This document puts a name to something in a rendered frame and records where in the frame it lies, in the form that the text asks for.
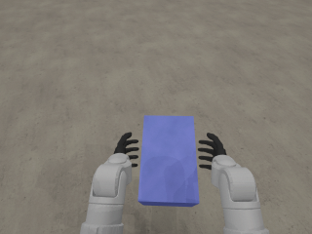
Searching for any carton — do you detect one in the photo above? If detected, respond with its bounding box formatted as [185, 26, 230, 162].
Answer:
[137, 115, 200, 207]

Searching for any robot right forearm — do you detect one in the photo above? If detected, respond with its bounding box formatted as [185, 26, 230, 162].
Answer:
[211, 154, 270, 234]

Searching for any left robot hand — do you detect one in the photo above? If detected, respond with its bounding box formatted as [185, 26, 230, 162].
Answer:
[113, 132, 139, 168]

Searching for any robot left forearm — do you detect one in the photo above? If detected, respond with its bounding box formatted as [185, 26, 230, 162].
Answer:
[80, 153, 132, 234]

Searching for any right robot hand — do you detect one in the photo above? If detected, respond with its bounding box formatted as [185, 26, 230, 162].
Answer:
[198, 133, 227, 170]

